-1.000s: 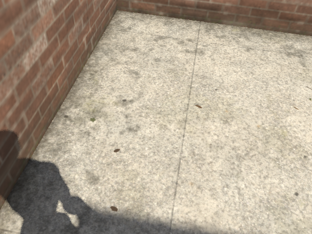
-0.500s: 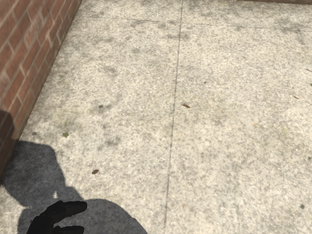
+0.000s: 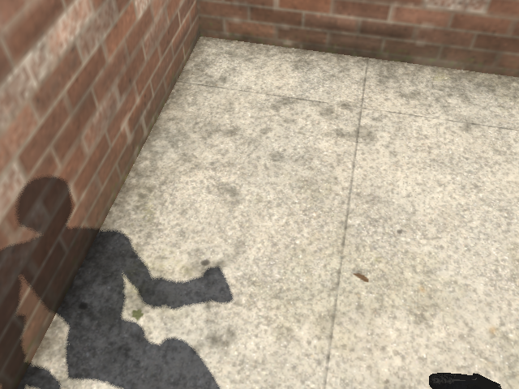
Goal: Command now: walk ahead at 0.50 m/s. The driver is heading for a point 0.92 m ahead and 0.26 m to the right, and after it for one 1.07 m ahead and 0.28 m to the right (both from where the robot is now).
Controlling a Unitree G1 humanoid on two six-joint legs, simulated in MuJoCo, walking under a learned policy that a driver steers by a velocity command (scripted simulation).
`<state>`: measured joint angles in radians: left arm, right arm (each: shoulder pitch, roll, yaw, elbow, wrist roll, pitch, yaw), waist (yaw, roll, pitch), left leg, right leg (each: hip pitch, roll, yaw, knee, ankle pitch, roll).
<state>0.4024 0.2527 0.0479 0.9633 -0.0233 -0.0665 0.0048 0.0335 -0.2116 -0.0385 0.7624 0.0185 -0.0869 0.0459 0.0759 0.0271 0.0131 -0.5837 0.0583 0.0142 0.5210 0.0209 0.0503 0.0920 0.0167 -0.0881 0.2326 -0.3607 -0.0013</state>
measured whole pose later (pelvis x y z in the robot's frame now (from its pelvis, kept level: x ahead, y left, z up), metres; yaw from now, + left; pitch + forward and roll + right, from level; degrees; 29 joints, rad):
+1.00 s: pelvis +0.57 -0.03 +0.02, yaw -14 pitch +3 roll +0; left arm 0.34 0.26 0.07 0.82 -0.02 -0.06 0.00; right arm 0.02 -0.27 -0.05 0.76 0.00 -0.10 0.00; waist 0.08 0.04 0.02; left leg -0.64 0.07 -0.11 0.59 0.04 -0.04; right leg -0.14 0.11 0.13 0.33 -0.22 -0.08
